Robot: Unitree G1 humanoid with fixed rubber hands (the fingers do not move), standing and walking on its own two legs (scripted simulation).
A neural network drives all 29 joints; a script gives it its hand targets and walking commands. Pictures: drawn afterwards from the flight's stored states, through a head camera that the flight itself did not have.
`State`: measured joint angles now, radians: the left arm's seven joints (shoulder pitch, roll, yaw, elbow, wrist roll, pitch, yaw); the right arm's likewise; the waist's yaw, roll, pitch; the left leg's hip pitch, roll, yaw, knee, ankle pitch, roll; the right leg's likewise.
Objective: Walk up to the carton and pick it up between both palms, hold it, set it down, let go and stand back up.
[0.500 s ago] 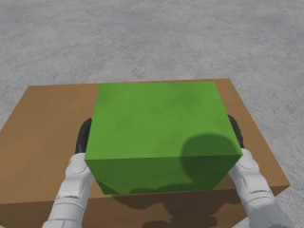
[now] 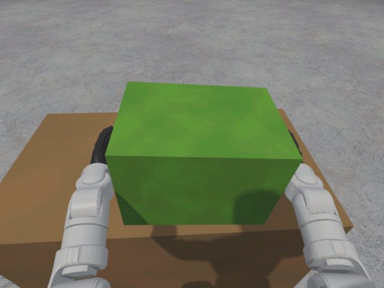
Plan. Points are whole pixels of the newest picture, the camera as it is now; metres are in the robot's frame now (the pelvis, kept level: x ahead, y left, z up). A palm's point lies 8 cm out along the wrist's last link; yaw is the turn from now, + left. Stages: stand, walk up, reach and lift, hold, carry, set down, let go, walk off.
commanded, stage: reach and lift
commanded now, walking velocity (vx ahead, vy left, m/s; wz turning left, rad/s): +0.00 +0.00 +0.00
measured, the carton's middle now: (197, 154) +0.38 +0.00 +0.12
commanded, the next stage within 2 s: hold in 0.74 s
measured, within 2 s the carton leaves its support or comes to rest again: neither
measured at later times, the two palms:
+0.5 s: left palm (108, 151) +0.39 +0.19 +0.12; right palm (288, 151) +0.39 -0.20 +0.12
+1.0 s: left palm (101, 153) +0.36 +0.19 +0.15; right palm (294, 151) +0.37 -0.20 +0.14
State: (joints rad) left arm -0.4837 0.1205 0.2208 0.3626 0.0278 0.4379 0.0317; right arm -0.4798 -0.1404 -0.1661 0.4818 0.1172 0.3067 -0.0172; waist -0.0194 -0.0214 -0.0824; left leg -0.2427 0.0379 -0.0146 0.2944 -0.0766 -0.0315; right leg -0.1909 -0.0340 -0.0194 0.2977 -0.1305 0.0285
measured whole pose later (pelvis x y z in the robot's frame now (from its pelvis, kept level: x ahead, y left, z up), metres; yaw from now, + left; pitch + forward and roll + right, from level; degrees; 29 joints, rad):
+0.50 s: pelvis +0.04 +0.01 +0.00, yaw +0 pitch +3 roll -1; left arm -0.38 0.11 0.18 0.14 0.03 0.50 0.07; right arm -0.43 -0.20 -0.08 0.37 0.22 0.31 -0.04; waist -0.06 -0.01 -0.08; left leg -0.23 0.04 -0.02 0.34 -0.16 -0.03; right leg -0.13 -0.03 -0.03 0.25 -0.16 0.04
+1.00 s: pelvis +0.03 -0.01 +0.00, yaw +1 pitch -1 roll -1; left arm -0.35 0.11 0.24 -0.02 0.05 0.62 0.00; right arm -0.39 -0.18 -0.06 0.17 0.25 0.45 -0.11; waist -0.06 -0.01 -0.03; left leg -0.16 0.05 -0.04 0.33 -0.14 -0.05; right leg -0.08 -0.02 -0.04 0.28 -0.18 0.02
